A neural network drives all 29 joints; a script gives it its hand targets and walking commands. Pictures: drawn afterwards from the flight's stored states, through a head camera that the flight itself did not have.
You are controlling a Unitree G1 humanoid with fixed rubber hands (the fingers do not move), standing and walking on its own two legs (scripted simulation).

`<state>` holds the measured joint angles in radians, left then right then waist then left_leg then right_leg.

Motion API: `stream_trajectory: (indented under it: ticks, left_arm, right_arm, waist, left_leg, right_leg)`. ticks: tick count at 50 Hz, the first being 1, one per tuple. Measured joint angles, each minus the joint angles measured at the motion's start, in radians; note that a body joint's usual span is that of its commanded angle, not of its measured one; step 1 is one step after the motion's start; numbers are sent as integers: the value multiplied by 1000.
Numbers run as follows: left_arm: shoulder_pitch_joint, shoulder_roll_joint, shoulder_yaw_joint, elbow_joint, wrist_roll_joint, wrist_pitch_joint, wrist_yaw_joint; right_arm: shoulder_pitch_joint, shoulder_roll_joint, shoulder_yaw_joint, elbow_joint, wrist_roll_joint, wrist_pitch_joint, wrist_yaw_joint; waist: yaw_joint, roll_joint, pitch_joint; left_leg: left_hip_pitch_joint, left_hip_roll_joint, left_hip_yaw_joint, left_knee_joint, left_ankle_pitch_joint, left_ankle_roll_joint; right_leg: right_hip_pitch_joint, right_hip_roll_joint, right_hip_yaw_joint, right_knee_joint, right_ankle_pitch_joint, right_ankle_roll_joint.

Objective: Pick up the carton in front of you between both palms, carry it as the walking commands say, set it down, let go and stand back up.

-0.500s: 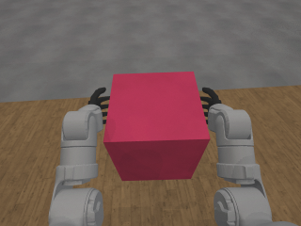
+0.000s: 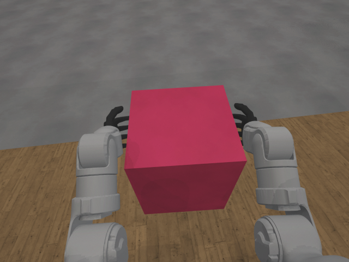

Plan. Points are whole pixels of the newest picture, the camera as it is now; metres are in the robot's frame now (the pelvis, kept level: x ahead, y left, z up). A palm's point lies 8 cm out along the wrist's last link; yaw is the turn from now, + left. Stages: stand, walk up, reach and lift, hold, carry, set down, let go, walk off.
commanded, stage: carry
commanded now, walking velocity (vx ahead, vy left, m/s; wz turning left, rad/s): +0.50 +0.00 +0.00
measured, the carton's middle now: (181, 154) +0.36 -0.02 +0.06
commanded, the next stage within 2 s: none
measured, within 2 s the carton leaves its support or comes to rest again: neither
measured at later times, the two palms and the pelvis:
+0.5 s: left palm (114, 74) +0.64 +0.16 +0.12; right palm (207, 69) +0.64 -0.14 +0.11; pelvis +0.29 +0.01 -0.03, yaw -3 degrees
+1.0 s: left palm (135, 45) +0.94 +0.11 +0.07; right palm (205, 43) +0.92 -0.19 +0.07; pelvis +0.58 -0.01 -0.06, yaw -1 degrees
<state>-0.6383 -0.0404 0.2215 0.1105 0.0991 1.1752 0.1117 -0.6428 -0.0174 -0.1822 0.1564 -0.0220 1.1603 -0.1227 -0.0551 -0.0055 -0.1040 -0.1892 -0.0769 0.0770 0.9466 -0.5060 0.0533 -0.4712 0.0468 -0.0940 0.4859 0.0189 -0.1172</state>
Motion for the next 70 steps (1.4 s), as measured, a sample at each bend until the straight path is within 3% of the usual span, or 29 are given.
stream_trajectory:
  ticks: [1, 3, 5, 13, 17, 22, 25, 27, 28, 31, 36, 40, 47, 51, 52, 53, 55, 57, 64, 70]
  left_arm:
    - [-6, -4, -1, 26, 8, -11, -1]
    - [9, -2, -8, 60, 6, -13, -2]
    - [41, 8, -19, 54, -13, -1, 7]
    - [57, 17, -19, -18, -65, -37, 19]
    - [46, 12, -22, -53, -71, -47, 20]
    - [9, 15, -31, -43, -73, -41, 19]
    - [-14, 40, -31, -2, -80, -25, 17]
    - [-41, 67, -34, 44, -87, -23, 12]
    - [-48, 76, -32, 66, -91, -22, 11]
    - [-31, 63, -36, 95, -78, 5, 12]
    - [-6, 29, -29, 46, -41, 29, 15]
    - [9, 15, -14, -13, -29, 18, 16]
    - [22, 12, 4, -99, -27, 17, 17]
    - [2, 11, 6, -50, -16, 18, 12]
    - [-8, 7, 5, -27, -9, 14, 10]
    - [-17, 2, 4, -3, 0, 4, 9]
    - [-26, 0, -2, 49, 8, -6, 8]
    - [0, 8, -8, 66, -3, 1, 7]
    - [49, 21, -15, 11, -56, -17, 16]
    - [46, 12, -18, -40, -66, -45, 18]
  right_arm:
    - [-8, -10, -2, 26, 5, -7, 2]
    - [6, -8, 2, 55, 2, -4, 3]
    - [26, 10, 15, 51, -14, 11, -5]
    - [60, 50, -4, -79, -48, 5, -12]
    - [76, 57, -14, -149, -53, 3, -14]
    - [62, 49, -29, -179, -53, 23, -13]
    - [22, 48, -29, -120, -62, 35, -12]
    - [-8, 51, -28, -68, -73, 28, -11]
    - [-19, 51, -25, -39, -76, 25, -11]
    - [3, 40, -16, -4, -61, 47, -11]
    - [40, 24, -7, -30, -20, 48, -15]
    - [36, 30, -12, -51, -12, 20, -17]
    - [13, 40, -8, -83, -11, 0, -17]
    - [-2, 23, -4, -41, -7, 7, -15]
    - [-9, 11, -2, -24, -4, 9, -13]
    - [-21, -3, -2, 1, 1, 4, -9]
    - [-25, -15, -6, 43, 6, 1, -7]
    - [-8, -4, 2, 60, -5, 13, -7]
    - [36, 37, 2, -27, -45, 21, -11]
    - [69, 54, -14, -129, -54, 4, -13]
  waist:
    - [21, 19, 9]
    - [54, 17, 26]
    - [75, 5, 44]
    - [118, -1, 105]
    - [129, 2, 95]
    - [141, 17, 47]
    - [133, 33, 10]
    - [105, 3, 1]
    - [85, -9, 9]
    - [42, 10, 30]
    - [10, 14, 74]
    - [-5, 12, 88]
    - [-22, -7, 63]
    - [-23, -17, 21]
    - [-14, -13, 10]
    - [3, 11, 9]
    - [39, 22, 24]
    - [64, 9, 37]
    - [106, 2, 99]
    - [125, 3, 97]
  left_leg:
    - [-63, 7, -25, 144, -35, -11]
    - [-187, 10, -56, 337, -38, -7]
    - [-287, 33, -68, 354, 16, -6]
    - [-518, 122, -90, 60, 249, -29]
    - [-524, 117, -74, -95, 397, -21]
    - [-419, 69, -19, -394, 600, 9]
    - [-285, 53, 24, -531, 714, 33]
    - [-281, 27, 18, -431, 479, 36]
    - [-303, 13, 22, -364, 420, 47]
    - [-290, 9, 18, -306, 392, 73]
    - [-196, 8, 12, -360, 351, 72]
    - [-124, 8, -1, -400, 309, 66]
    - [18, -6, -28, -412, 176, 42]
    - [67, -18, -22, -251, 35, 26]
    - [47, -12, -9, -144, 26, 18]
    - [-2, 2, -20, -4, 4, -1]
    - [-128, 3, -57, 261, -42, -13]
    - [-236, 16, -66, 355, -4, -7]
    - [-477, 111, -90, 121, 182, -29]
    - [-527, 121, -75, -76, 388, -25]
  right_leg:
    - [-21, 18, -4, 69, -76, -24]
    - [-25, 26, -5, 133, -114, -36]
    - [5, 24, -1, 130, -118, -28]
    - [146, 23, 15, 54, -199, -26]
    - [226, 27, 36, 34, -262, -14]
    - [324, 44, 52, 76, -397, 1]
    - [335, 54, 28, 273, -504, 16]
    - [250, 31, 33, 521, -551, 46]
    - [187, 25, 55, 651, -579, 56]
    - [17, 10, 79, 822, -545, 59]
    - [-168, -65, 99, 650, -409, 81]
    - [-249, -93, 105, 508, -271, 89]
    - [-194, -61, 56, 152, 18, 68]
    - [-38, -20, 1, -65, 162, 31]
    - [-6, -16, -3, -56, 146, 22]
    - [-14, 3, -5, 4, 39, 24]
    - [-34, 21, -9, 109, -71, -6]
    - [-13, 22, -5, 127, -98, -31]
    - [112, 22, 3, 63, -168, -31]
    - [228, 26, 30, 27, -254, -16]
